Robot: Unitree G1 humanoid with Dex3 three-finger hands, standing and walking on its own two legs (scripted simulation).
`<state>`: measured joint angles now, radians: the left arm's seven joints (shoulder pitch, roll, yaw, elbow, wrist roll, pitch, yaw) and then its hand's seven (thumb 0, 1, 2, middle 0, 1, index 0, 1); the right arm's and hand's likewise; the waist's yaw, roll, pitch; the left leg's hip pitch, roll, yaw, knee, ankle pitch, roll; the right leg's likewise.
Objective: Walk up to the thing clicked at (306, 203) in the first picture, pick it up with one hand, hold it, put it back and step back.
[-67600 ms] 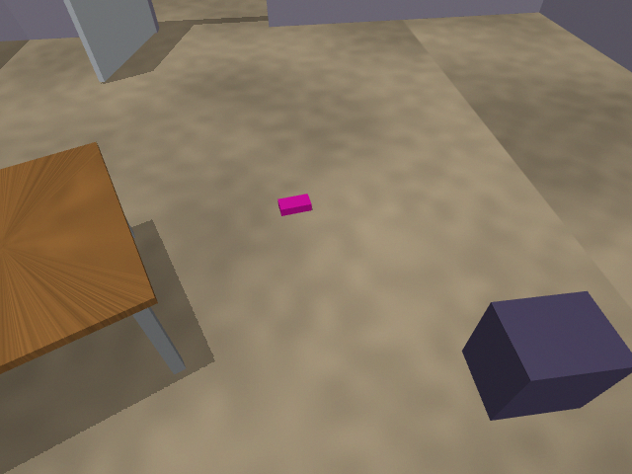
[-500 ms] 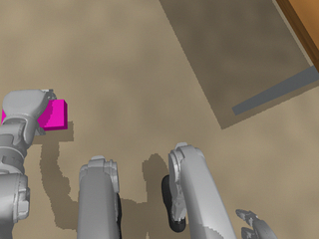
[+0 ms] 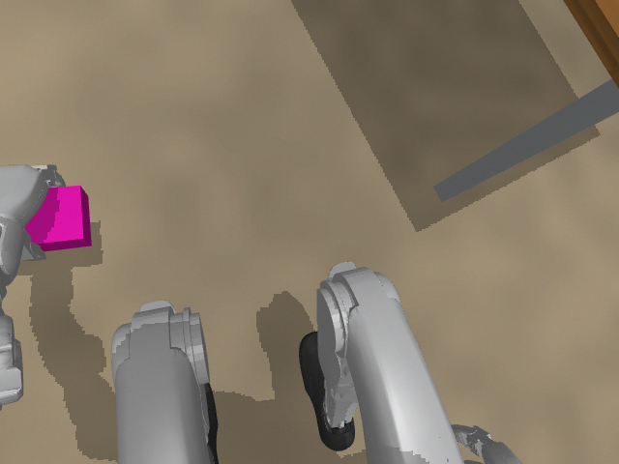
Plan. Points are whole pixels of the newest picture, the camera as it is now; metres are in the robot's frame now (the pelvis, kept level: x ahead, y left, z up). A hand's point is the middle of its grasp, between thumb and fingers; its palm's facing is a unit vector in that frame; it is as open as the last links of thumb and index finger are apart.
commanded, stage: lower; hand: left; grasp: from above
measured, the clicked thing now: (24, 222) +0.46 +0.31 -0.20
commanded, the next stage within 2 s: rest in 0.42 s
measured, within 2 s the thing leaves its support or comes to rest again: neither
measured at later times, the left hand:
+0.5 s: hand (39, 233) +0.45 +0.30 -0.23, palm faces -0.46 -0.07 -0.88, open 10.3 cm
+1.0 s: hand (52, 234) +0.46 +0.30 -0.27, palm faces -0.48 -0.09 -0.87, open 10.3 cm
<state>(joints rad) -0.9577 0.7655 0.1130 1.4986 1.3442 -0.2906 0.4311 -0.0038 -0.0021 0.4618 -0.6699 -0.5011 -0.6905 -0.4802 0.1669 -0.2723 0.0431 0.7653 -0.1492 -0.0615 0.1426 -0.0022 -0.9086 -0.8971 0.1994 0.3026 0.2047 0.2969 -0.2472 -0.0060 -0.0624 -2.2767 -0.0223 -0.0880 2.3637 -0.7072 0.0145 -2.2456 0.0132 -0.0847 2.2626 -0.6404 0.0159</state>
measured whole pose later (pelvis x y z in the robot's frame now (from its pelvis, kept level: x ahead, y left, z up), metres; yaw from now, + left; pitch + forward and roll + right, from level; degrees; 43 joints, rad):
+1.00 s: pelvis +0.00 +0.00 -0.05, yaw -5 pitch +29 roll -12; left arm -0.98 0.98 0.21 1.67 1.40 -0.33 0.55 0.00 -0.01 0.46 -0.68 -0.50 -0.70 -0.48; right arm 0.13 -0.31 0.19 0.70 -0.24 -0.12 0.19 0.00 -0.90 -0.89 0.20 0.30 0.21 0.30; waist -0.34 -0.10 0.10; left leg -2.36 -0.02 -0.17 2.56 -0.73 0.02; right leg -2.30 0.03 -0.16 2.39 -0.62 0.03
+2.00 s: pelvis +0.00 +0.01 -0.05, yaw -8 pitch +26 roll -14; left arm -1.00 1.06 0.13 1.75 1.37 -0.33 0.62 0.00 0.01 0.47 -0.64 -0.52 -0.66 -0.50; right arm 0.10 -0.35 0.29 0.66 -0.27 -0.20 0.24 0.00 -0.90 -0.90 0.20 0.30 0.20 0.30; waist -0.37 -0.15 0.16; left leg -2.33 -0.01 -0.22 2.59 -0.74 0.02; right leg -2.26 0.05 -0.20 2.37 -0.61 0.05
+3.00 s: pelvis -0.01 +0.01 -0.05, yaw -8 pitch +26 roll -15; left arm -0.99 1.07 0.12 1.73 1.36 -0.33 0.62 0.00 -0.44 0.97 -0.10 -1.01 -0.11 -1.00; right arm 0.09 -0.35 0.31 0.64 -0.27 -0.22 0.25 0.00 -0.89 -0.89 0.20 0.30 0.21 0.30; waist -0.37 -0.16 0.17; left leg -2.33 -0.01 -0.23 2.58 -0.73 0.03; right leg -2.25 0.05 -0.21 2.36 -0.60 0.05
